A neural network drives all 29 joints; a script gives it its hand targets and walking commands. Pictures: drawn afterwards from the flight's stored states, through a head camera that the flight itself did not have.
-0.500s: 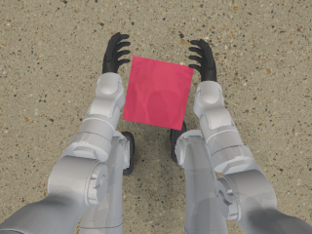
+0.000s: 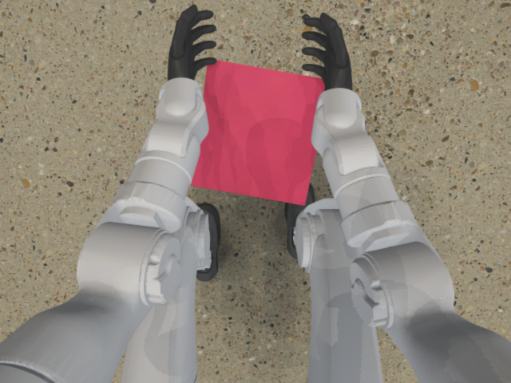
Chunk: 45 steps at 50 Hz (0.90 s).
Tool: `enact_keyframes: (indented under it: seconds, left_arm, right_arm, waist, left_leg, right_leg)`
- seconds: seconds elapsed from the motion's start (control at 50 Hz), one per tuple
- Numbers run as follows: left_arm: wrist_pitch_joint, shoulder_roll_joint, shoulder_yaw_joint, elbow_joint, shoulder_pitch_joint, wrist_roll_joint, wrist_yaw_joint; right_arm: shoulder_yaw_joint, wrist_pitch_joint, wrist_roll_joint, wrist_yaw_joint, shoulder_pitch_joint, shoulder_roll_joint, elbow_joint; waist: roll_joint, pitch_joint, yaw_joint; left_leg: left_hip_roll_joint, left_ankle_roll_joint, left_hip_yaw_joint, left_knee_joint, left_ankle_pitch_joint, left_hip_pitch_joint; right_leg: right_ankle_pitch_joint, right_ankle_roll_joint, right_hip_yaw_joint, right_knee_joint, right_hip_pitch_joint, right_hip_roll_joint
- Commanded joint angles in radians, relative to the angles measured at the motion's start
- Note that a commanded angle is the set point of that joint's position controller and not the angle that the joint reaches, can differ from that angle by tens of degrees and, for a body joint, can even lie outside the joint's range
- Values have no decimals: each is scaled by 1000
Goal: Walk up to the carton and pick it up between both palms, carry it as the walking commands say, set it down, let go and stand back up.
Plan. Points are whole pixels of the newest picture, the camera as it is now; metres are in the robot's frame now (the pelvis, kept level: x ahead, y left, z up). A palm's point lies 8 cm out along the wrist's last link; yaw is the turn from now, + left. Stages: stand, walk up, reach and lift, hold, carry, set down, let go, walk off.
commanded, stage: set down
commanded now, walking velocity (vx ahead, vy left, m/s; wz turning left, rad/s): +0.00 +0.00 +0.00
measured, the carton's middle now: (259, 134) +0.40 +0.00 -0.40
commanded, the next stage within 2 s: none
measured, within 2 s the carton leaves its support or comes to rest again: neither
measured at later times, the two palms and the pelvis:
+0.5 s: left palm (186, 53) +0.52 +0.11 -0.24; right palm (320, 62) +0.51 -0.09 -0.24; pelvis -0.01 +0.00 -0.06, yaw +1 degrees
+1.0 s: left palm (187, 56) +0.52 +0.12 -0.29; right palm (306, 48) +0.53 -0.07 -0.28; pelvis -0.01 +0.01 -0.09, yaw +2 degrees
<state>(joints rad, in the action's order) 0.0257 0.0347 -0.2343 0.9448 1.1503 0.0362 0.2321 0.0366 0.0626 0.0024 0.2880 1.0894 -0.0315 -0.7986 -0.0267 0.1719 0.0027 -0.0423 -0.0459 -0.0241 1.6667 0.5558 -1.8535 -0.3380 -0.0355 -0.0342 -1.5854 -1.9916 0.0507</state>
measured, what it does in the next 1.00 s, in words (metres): lowers itself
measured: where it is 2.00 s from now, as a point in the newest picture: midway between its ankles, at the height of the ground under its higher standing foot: (251, 243)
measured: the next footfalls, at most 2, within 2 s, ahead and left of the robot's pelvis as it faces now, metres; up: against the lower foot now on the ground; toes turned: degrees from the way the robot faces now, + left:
none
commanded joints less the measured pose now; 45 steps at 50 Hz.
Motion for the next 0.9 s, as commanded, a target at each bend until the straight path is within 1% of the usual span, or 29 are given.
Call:
enact_keyframes:
  seconds: [0.0,0.02,0.04,0.08,0.14,0.16,0.18,0.2,0.24,0.26,0.28,0.3,0.32,0.34,0.38,0.4,0.42,0.46,0.48,0.5,0.54,0.58,0.62,0.68,0.72,0.74,0.76,0.78,0.88]
  left_arm:
    - [11,107,-113,-55,279,9,16]
    - [12,83,-91,-49,278,3,13]
    - [15,68,-83,-79,300,-4,11]
    - [21,58,-54,-87,318,-19,10]
    - [16,21,4,-115,339,-56,7]
    - [4,94,-65,-21,291,-10,21]
    - [9,48,-46,-27,305,-45,4]
    - [8,59,-52,-46,375,-33,1]
    - [5,81,-65,-21,382,-44,-5]
    - [-1,56,-56,21,361,-33,-12]
    - [4,83,-75,50,371,-25,-17]
    - [3,93,-93,66,354,1,-17]
    - [1,29,-59,51,373,-19,-31]
    - [-2,43,-65,47,376,-31,-28]
    - [-8,-8,-35,62,392,-40,-44]
    - [-7,93,-101,97,399,-5,-34]
    - [-20,18,-70,151,395,-12,-56]
    - [-8,110,-123,45,436,-3,-43]
    - [-21,84,-123,139,391,2,-51]
    - [-17,16,-62,62,485,-22,-66]
    - [-37,32,-90,133,485,-15,-79]
    - [-54,-31,-107,188,470,10,-109]
    - [-59,-71,-123,131,490,44,-122]
    - [-73,-36,-163,116,511,89,-138]
    - [-72,-171,-108,13,601,66,-164]
    - [-86,-151,-106,60,576,78,-165]
    - [-98,-116,-134,114,547,91,-163]
    - [-93,-103,-144,15,586,90,-159]
    - [-113,-138,-142,26,557,114,-167]
  right_arm:
    - [37,-20,45,2,437,-37,32]
    - [5,-34,0,-6,487,-13,93]
    - [10,-34,2,-5,467,-15,62]
    - [-46,-39,-31,-12,497,-2,106]
    - [-41,-43,-36,-13,512,-8,133]
    - [30,-33,2,-10,478,-70,73]
    - [-37,-36,-19,-21,506,-20,55]
    - [7,-25,-6,-21,528,-40,29]
    - [-5,-33,1,-21,557,-50,46]
    - [23,-26,10,-27,531,-52,-11]
    - [-5,-27,-3,-37,552,-12,-26]
    - [5,-28,-5,-40,566,-17,-12]
    - [-5,-29,-8,-54,572,2,-10]
    - [4,-28,20,-41,549,-39,-29]
    - [9,-25,9,-57,606,-19,-38]
    - [44,-19,40,-48,562,-66,-104]
    - [36,-15,37,-59,569,-45,-117]
    - [53,-10,53,-59,571,-52,-101]
    - [58,-9,59,-60,579,-63,-130]
    - [34,-10,21,-73,655,-10,-76]
    - [78,10,71,-78,620,-43,-223]
    - [84,18,88,-113,659,22,-231]
    - [87,12,100,-129,679,48,-184]
    - [168,32,160,-140,627,19,-277]
    - [88,34,136,-167,728,161,-221]
    - [155,38,154,-161,707,78,-270]
    - [173,47,166,-168,698,62,-267]
    - [195,48,198,-157,679,60,-276]
    - [235,48,222,-181,687,77,-258]
  waist:
    - [-118,-1083,-182]
    - [-103,-1146,-194]
    - [-96,-1171,-173]
    - [-124,-1225,-200]
    - [-86,-1274,-138]
    - [-70,-1191,-143]
    - [-121,-1173,-163]
    - [-75,-1121,-144]
    - [-129,-1142,-142]
    - [-90,-1069,-127]
    - [-123,-1039,-167]
    - [-97,-1027,-181]
    - [-72,-1038,-162]
    - [-119,-1078,-125]
    - [-68,-1038,-124]
    - [-110,-992,-134]
    - [-82,-968,-120]
    - [-90,-1023,-140]
    - [-100,-952,-142]
    - [-68,-1016,-124]
    - [-77,-849,-104]
    - [-72,-803,-113]
    - [-38,-842,-115]
    - [-42,-792,-86]
    - [-57,-893,-106]
    - [-8,-860,-62]
    - [-1,-791,-81]
    - [-35,-833,-49]
    - [-2,-797,-48]
  left_leg:
    - [180,48,-15,-23,-202,109]
    - [176,49,-22,-20,-244,155]
    - [183,52,-23,-24,-221,174]
    - [187,54,-31,15,-306,176]
    - [188,59,-9,13,-304,168]
    - [191,58,-6,7,-283,161]
    - [190,50,-21,41,-267,114]
    - [185,50,-19,47,-230,55]
    - [190,47,-26,80,-249,52]
    - [190,49,-15,70,-197,21]
    - [190,59,-22,67,-215,22]
    - [194,53,-32,74,-185,25]
    - [189,57,-25,73,-189,37]
    - [199,51,-21,97,-203,48]
    - [202,49,-28,98,-177,5]
    - [190,46,-32,116,-178,-13]
    - [192,42,-31,119,-176,5]
    - [195,42,-41,129,-164,5]
    - [192,37,-40,153,-161,-77]
    - [193,42,-46,139,-157,-3]
    - [195,41,-28,152,-88,-61]
    - [195,45,-24,154,-85,-51]
    - [203,33,-44,173,-101,-23]
    - [201,37,-35,175,-76,-78]
    - [202,32,-44,202,-104,-60]
    - [202,20,-48,207,-81,-56]
    - [192,24,-38,197,-82,-50]
    - [208,27,-35,206,-83,-38]
    - [219,27,-33,202,-88,-47]
  right_leg:
    - [27,66,-75,-21,775,73]
    - [71,62,-70,-20,804,76]
    - [60,66,-56,-22,801,77]
    - [140,74,-55,-39,813,72]
    - [208,68,-34,-86,846,81]
    - [178,68,-11,-102,753,86]
    - [145,65,-50,-73,807,74]
    - [124,64,-70,-84,786,69]
    - [117,74,-53,-105,776,80]
    - [94,69,-48,-126,732,77]
    - [89,79,-45,-113,713,82]
    - [41,79,-54,-112,679,84]
    - [48,74,-51,-122,685,79]
    - [61,81,-37,-133,709,83]
    - [69,62,-39,-157,697,87]
    - [56,80,-46,-152,689,84]
    - [48,79,-45,-157,681,77]
    - [54,77,-42,-175,700,86]
    - [67,74,-68,-179,706,82]
    - [50,78,-45,-189,717,87]
    - [-21,76,-38,-200,610,85]
    - [-29,67,-43,-207,587,78]
    - [-26,63,-48,-211,581,88]
    - [1,66,-20,-251,588,93]
    - [18,62,-52,-256,662,91]
    - [5,61,-33,-264,644,93]
    - [8,60,-30,-265,594,87]
    - [-2,63,-20,-265,587,93]
    - [32,59,-3,-295,587,96]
